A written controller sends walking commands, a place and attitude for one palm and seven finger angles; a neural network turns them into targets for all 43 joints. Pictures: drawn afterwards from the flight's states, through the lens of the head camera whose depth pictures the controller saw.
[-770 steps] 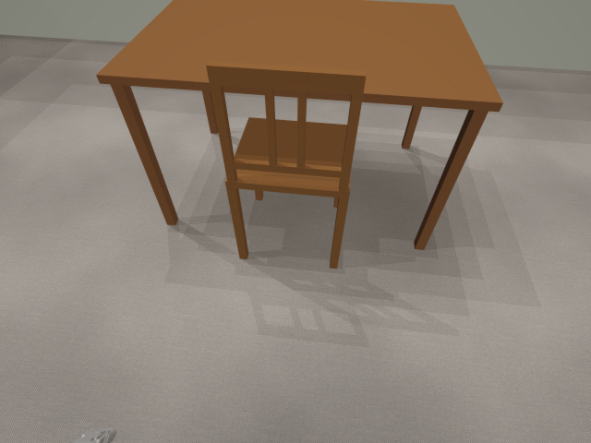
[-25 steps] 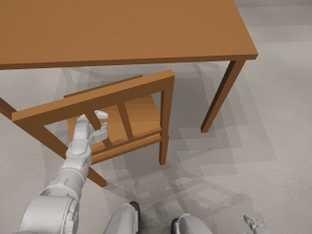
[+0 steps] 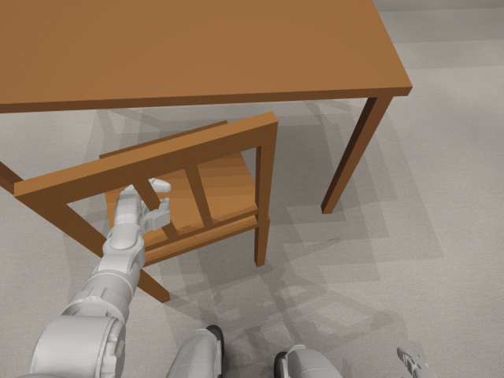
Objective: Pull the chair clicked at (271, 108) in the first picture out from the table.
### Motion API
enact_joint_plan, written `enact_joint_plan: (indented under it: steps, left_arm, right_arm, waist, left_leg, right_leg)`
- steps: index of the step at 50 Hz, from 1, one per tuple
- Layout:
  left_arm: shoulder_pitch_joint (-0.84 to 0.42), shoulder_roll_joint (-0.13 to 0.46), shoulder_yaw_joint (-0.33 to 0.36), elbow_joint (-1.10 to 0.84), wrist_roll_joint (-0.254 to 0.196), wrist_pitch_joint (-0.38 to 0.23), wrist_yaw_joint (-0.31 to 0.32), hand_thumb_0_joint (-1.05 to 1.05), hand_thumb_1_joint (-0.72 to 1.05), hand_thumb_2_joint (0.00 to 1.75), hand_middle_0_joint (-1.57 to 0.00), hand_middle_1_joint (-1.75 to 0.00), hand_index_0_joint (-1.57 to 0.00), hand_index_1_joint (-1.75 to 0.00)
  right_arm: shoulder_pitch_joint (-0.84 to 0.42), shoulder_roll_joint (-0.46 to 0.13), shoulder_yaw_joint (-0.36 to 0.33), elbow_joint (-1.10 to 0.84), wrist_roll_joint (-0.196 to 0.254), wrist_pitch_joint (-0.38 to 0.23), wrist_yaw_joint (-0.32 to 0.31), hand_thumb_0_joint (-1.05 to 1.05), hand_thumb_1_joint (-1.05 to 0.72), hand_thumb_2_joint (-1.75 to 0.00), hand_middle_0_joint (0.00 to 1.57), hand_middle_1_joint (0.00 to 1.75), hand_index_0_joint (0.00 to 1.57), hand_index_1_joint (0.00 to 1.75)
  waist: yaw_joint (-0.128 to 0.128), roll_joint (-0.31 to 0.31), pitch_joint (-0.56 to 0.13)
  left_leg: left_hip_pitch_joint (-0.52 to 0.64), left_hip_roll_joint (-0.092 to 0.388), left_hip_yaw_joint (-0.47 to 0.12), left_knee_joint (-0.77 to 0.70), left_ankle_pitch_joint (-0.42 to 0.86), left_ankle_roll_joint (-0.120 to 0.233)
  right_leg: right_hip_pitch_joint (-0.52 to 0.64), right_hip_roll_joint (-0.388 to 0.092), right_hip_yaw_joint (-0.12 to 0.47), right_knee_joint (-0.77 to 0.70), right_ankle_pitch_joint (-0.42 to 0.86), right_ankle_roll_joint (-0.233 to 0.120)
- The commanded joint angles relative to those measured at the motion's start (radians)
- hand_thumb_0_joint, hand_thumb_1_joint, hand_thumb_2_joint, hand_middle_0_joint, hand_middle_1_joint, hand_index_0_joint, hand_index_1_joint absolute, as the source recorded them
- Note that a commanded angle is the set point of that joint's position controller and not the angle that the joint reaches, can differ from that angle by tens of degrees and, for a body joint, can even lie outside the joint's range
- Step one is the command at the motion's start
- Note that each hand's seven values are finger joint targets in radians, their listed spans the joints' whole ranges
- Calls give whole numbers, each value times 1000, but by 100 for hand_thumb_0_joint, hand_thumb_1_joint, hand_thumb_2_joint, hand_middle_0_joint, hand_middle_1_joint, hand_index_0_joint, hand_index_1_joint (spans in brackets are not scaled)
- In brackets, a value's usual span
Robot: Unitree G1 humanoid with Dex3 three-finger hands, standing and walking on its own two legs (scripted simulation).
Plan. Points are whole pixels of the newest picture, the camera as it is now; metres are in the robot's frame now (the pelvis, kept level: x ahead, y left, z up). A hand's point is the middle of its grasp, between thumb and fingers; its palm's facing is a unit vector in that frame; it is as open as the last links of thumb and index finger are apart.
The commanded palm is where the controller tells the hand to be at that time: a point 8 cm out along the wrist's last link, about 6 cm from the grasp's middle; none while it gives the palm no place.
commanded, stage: step backward, pulling the chair out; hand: left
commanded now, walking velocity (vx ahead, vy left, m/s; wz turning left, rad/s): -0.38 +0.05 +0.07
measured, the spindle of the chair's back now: (158, 210) +0.41 +0.19 -0.10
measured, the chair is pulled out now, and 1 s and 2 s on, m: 0.13 0.14 0.14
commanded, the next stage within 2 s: stop walking, hand still on the chair in 0.24 s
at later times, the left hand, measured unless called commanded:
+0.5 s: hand (164, 215) +0.38 +0.16 -0.05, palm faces +0.11 -0.98 -0.19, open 5.2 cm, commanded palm +0.36 +0.21 -0.03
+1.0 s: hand (164, 216) +0.38 +0.16 -0.05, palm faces +0.12 -0.98 -0.17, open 5.3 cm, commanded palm +0.35 +0.21 -0.03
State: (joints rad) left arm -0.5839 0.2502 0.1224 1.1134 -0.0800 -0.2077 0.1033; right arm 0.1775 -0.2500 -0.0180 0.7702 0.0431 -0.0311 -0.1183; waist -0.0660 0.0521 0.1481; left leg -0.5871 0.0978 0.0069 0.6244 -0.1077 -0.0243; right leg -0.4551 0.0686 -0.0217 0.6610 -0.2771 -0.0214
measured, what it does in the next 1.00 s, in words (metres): shifts its weight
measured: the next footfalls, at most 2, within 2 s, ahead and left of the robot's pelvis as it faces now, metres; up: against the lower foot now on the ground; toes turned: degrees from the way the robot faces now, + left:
none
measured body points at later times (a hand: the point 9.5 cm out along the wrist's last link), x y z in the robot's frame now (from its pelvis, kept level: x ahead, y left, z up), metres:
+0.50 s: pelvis +0.01 +0.00 +0.01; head +0.10 -0.01 +0.44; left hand +0.37 +0.22 -0.04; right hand +0.10 -0.26 -0.13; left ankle +0.13 +0.14 -0.72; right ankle +0.04 -0.11 -0.72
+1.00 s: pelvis +0.08 +0.00 +0.02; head +0.12 -0.01 +0.47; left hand +0.37 +0.21 -0.03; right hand +0.23 -0.25 -0.09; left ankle +0.13 +0.14 -0.72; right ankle +0.04 -0.11 -0.72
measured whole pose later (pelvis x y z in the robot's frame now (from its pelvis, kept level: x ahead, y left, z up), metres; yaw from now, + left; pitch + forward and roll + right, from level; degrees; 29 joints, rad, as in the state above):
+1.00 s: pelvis +0.08 +0.00 +0.02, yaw +0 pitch +1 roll -1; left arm -0.21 0.16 0.05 0.83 -0.08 -0.08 0.09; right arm 0.18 -0.23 0.01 0.66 0.03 0.00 -0.13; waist -0.02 0.03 0.06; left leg -0.31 0.07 0.05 0.48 -0.18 -0.03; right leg -0.16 0.04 0.01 0.46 -0.31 -0.02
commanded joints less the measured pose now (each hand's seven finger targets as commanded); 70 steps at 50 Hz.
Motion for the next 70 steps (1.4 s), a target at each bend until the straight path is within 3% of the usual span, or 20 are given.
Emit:
enact_joint_plan:
  steps: [1, 4, 7, 10, 12, 17, 18, 19, 26, 37, 45, 49, 59, 70]
  left_arm:
    - [-352, 261, 7, -210, 44, -57, 16, 0, 90, 90, -50, -145, -50, -145]
    - [-365, 240, -3, -218, 43, -60, 14, 0, 90, 90, -50, -145, -50, -145]
    - [-364, 212, -11, -217, 41, -62, 10, 0, 90, 90, -50, -145, -50, -145]
    - [-379, 207, -11, -218, 39, -62, 5, 0, 90, 90, -50, -145, -50, -145]
    - [-378, 194, -22, -220, 37, -60, 3, 0, 90, 90, -50, -145, -50, -145]
    - [-369, 220, -14, -220, 36, -55, 3, 0, 90, 90, -50, -145, -50, -145]
    - [-381, 237, -13, -410, 30, -64, 0, 0, 90, 90, -50, -145, -50, -145]
    - [-345, 232, -10, -408, 31, -53, 1, 0, 90, 90, -50, -145, -50, -145]
    - [-208, 193, -18, -420, 28, 17, 4, 0, 90, 90, -50, -145, -50, -145]
    - [-52, 111, -66, -457, 32, 70, -3, 0, 90, 90, -50, -145, -50, -145]
    - [65, 114, -56, -505, 37, 93, 0, 0, 90, 90, -50, -145, -50, -145]
    - [110, 86, -69, -523, 37, 103, -1, 0, 90, 90, -50, -145, -50, -145]
    - [196, 79, -68, -553, 34, 118, -1, 0, 90, 90, -50, -145, -50, -145]
    - [231, 86, -67, -553, 31, 119, 0, 0, 90, 90, -50, -145, -50, -145]
  right_arm:
    - [55, -150, -44, -78, 0, -33, -19, 0, -90, -90, 20, 30, 20, 30]
    - [51, -149, -42, -80, -1, -29, -21, 0, -90, -90, 20, 30, 20, 30]
    - [55, -155, -45, -73, -2, -29, -21, 0, -90, -90, 20, 30, 20, 30]
    - [52, -155, -47, -73, -5, -32, -20, 0, -90, -90, 20, 30, 20, 30]
    - [58, -151, -46, -68, -4, -34, -15, 0, -90, -90, 20, 30, 20, 30]
    - [54, -144, -44, -80, -3, -36, -16, 0, -90, -90, 20, 30, 20, 30]
    - [36, -128, -43, -139, 3, -34, -16, 0, -90, -90, 20, 30, 20, 30]
    - [30, -125, -36, -151, 3, -30, -22, 0, -90, -90, 20, 30, 20, 30]
    - [34, -137, -28, -194, -4, -13, -32, 0, -90, -90, 20, 30, 20, 30]
    - [28, -123, -18, -194, -12, -14, -31, 0, -90, -90, 20, 30, 20, 30]
    - [0, -114, -15, -205, -20, -8, -28, 0, -90, -90, 20, 30, 20, 30]
    - [-7, -101, -10, -217, -19, 3, -24, 0, -90, -90, 20, 30, 20, 30]
    - [-27, -94, -6, -226, -23, 20, -22, 0, -90, -90, 20, 30, 20, 30]
    - [-27, -98, -7, -215, -24, 25, -23, 0, -90, -90, 20, 30, 20, 30]
  waist:
    - [-5, 18, -479]
    - [-3, 28, -497]
    - [-1, 78, -521]
    - [0, 117, -530]
    - [3, 123, -531]
    - [-2, 48, -499]
    - [16, 74, -544]
    - [19, 76, -556]
    - [31, 82, -476]
    - [35, 74, -450]
    - [37, 74, -446]
    - [35, 59, -438]
    - [37, 26, -413]
    - [38, 44, -386]
  left_leg:
    - [353, 29, -58, -6, -22, 30]
    - [372, 52, -91, -35, 32, 45]
    - [396, 92, -147, -77, 77, 72]
    - [398, 111, -171, -96, 73, 89]
    - [392, 109, -155, -88, 68, 86]
    - [348, 65, -101, -47, -8, 59]
    - [385, 65, -93, -57, -29, 48]
    - [404, 58, -79, -56, -39, 45]
    - [454, 58, -85, -120, -109, 54]
    - [588, 45, -41, -129, 170, 47]
    - [641, 22, 3, -110, 330, 38]
    - [650, 16, 13, -118, 342, 35]
    - [647, 5, 27, -115, 376, 38]
    - [640, 2, 24, -132, 357, 39]
  right_leg:
    - [52, -171, 164, -192, 69, 26]
    - [40, -132, 120, -153, 72, 42]
    - [25, -77, 72, -83, 48, 46]
    - [19, -58, 60, -56, 2, 41]
    - [38, -64, 64, -70, 7, 38]
    - [64, -112, 121, -149, 12, 34]
    - [117, -136, 141, -166, 11, 23]
    - [128, -141, 143, -179, 1, 20]
    - [125, -108, 93, -204, -72, 18]
    - [179, -96, 61, -245, 171, 19]
    - [209, -108, 58, -268, 331, 20]
    - [211, -107, 50, -275, 352, 22]
    - [233, -114, 47, -288, 438, 26]
    - [233, -112, 38, -306, 373, 27]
